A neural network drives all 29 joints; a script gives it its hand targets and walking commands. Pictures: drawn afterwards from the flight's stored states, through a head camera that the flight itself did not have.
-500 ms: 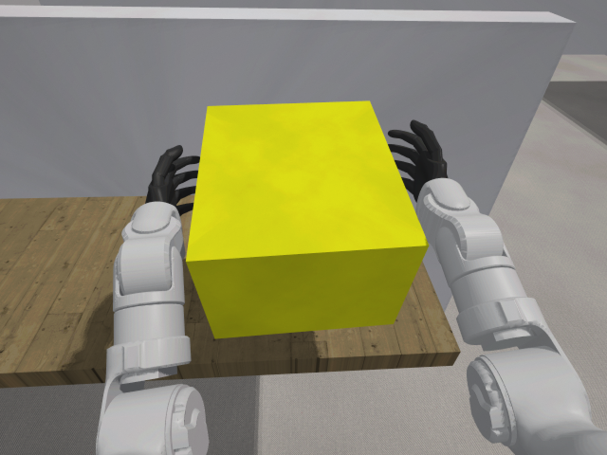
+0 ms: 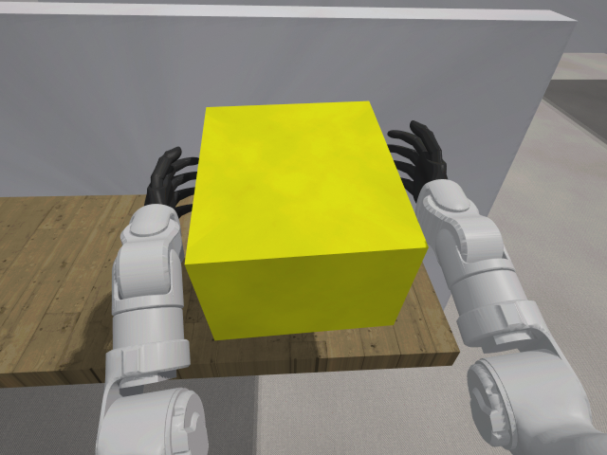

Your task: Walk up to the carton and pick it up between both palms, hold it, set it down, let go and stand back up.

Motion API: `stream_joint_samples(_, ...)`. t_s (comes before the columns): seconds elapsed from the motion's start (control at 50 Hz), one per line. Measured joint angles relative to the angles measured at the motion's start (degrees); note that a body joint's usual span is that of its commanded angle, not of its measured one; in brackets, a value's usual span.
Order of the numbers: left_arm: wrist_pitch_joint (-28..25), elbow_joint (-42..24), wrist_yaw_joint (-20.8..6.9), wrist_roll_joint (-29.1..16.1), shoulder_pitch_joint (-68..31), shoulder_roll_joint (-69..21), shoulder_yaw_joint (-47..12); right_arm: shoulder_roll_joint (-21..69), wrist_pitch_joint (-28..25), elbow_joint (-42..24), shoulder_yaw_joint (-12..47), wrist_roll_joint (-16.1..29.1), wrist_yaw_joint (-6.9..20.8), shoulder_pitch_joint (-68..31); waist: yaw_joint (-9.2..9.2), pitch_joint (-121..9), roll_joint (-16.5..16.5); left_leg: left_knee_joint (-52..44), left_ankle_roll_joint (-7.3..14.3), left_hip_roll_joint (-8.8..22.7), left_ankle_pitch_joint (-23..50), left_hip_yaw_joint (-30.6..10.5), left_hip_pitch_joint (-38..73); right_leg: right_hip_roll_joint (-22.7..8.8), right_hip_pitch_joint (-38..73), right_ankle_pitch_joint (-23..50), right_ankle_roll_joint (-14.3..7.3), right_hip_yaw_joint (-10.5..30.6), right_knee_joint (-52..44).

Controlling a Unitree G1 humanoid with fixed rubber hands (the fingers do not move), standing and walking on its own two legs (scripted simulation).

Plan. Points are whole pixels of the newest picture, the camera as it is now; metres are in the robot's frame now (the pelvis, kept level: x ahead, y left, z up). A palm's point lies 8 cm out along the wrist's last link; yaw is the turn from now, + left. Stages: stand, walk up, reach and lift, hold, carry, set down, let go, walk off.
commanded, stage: hold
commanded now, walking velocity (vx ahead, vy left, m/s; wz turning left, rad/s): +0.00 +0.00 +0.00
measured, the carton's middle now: (297, 212) +0.39 +0.01 +0.15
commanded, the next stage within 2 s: none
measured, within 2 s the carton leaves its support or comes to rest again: neither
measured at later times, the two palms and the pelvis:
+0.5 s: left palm (162, 209) +0.36 +0.18 +0.19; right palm (428, 183) +0.37 -0.16 +0.21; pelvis +0.00 +0.00 +0.00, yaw +0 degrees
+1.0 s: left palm (162, 208) +0.36 +0.18 +0.19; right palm (427, 180) +0.37 -0.15 +0.22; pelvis +0.00 +0.00 +0.00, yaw +0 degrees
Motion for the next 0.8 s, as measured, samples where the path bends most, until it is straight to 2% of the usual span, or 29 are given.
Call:
stream_joint_samples(0.38,0.45,-0.70,0.02,-0.11,0.35,0.07,-0.16,0.08,0.26,-0.44,0.04,0.19,-0.10,0.24,-0.02,-0.20,-0.05,0.04,-0.05,0.01,0.06,-0.07,0.01,0.02,0.00,0.01,-0.03,-0.02,0.08)
stream_joint_samples(0.8,-0.22,2.01,0.08,-0.08,-1.18,0.19,0.42,0.16,-0.04,2.11,-0.63,-0.49,0.25,-1.38,0.32,-0.75,0.05,-0.10,0.04,0.03,0.33,0.11,-0.57,0.05,-0.84,0.15,-0.06,0.20,0.33)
